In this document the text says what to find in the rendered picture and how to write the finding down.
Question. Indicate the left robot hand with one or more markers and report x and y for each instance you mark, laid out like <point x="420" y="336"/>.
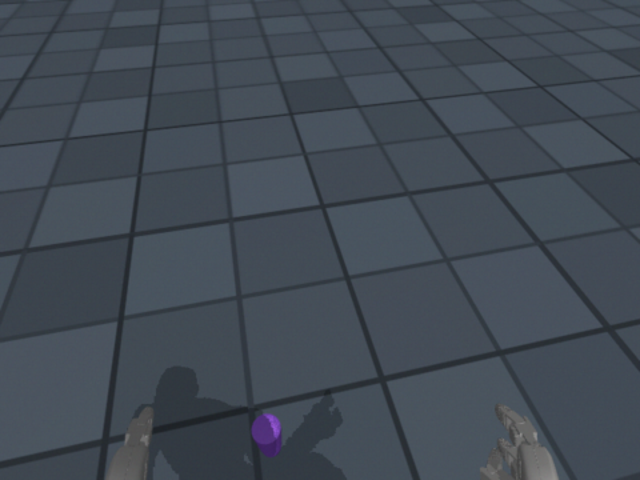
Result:
<point x="130" y="462"/>

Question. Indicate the right robot hand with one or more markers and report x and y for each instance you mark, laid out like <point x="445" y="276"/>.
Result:
<point x="530" y="461"/>

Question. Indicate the cup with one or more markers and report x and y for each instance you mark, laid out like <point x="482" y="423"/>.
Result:
<point x="266" y="432"/>

